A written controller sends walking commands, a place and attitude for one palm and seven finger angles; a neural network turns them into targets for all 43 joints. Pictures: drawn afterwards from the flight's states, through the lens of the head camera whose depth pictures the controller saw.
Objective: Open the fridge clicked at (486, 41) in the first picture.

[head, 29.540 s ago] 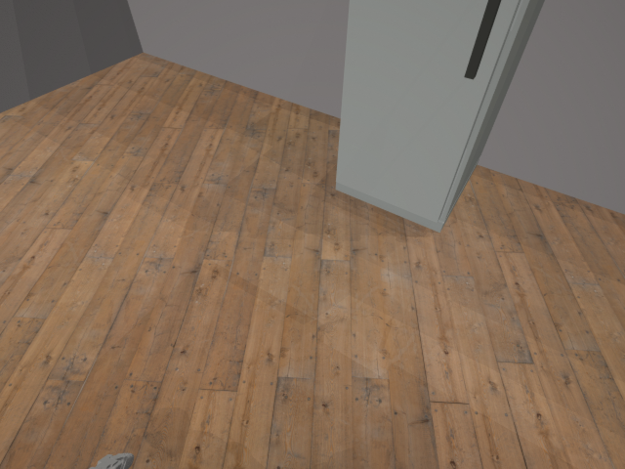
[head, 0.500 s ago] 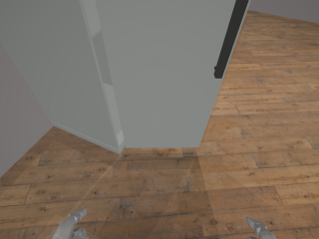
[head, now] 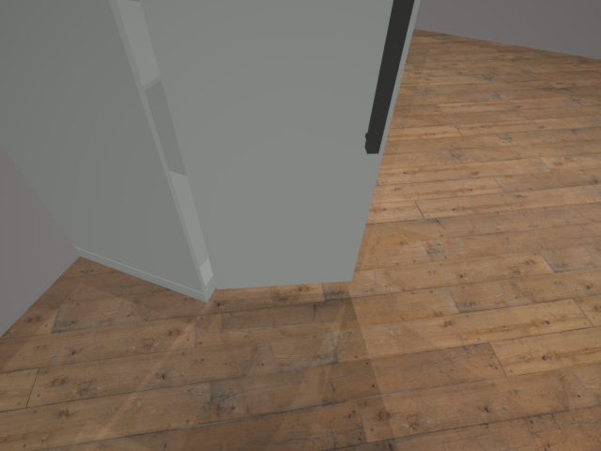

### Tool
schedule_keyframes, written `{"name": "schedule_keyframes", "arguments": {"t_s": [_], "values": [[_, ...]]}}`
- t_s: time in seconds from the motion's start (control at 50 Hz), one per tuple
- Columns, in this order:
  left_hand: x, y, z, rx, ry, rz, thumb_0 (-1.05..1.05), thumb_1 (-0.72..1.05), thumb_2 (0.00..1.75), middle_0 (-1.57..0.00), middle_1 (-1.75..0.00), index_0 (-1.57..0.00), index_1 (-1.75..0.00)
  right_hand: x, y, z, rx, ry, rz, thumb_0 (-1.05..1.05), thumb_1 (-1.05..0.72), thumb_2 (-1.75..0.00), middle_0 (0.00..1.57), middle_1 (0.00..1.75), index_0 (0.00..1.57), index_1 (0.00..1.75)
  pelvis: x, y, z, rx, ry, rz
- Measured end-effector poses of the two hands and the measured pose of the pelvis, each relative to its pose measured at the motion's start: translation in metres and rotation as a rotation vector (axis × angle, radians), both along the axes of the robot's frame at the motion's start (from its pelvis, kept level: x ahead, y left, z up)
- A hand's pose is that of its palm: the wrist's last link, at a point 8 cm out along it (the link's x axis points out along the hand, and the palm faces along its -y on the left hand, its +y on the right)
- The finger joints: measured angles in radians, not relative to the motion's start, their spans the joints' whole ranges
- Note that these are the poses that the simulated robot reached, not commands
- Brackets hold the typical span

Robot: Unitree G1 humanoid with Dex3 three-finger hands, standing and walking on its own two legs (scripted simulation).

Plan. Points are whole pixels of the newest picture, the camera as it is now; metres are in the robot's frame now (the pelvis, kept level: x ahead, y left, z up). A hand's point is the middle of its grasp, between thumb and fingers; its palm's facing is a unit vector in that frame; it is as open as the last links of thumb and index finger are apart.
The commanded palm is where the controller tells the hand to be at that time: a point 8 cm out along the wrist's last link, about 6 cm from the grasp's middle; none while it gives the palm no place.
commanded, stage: let the arm hang, fingers relaxed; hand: right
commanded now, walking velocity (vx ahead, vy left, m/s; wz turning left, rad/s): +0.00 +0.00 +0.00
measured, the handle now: (383, 79) +0.78 -0.13 +0.12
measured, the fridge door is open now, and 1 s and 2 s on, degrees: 64 64 64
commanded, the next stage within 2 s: look to check the result in 0.36 s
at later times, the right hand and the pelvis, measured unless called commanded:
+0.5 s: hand out of the picture +0.09 -0.22 -0.16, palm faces -0.05 +0.96 -0.28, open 7.4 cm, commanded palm none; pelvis +0.02 +0.01 +0.00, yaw +0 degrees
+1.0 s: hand out of the picture +0.12 -0.23 -0.15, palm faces -0.04 +0.94 -0.33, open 7.4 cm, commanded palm none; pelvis +0.04 +0.02 +0.01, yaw +1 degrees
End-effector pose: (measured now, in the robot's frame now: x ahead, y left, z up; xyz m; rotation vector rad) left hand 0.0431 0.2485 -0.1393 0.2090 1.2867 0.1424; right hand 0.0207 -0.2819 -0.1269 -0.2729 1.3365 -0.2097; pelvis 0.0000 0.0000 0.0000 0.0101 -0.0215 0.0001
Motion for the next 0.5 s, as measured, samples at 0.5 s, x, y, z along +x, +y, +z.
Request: {"name": "schedule_keyframes", "arguments": {"t_s": [0.5], "values": [[0.029, 0.048, 0.024, 0.114, -0.019, 0.007, 0.0, 0.9, 0.9, -0.2, -0.3, -0.2, -0.3, 0.068, 0.016, -0.002, 0.039, -0.084, 0.068, 0.01, -0.91, -0.9, 0.21, 0.3, 0.2, 0.3, 0.019, 0.007, 0.004, -0.006, 0.004, 0.007]]}}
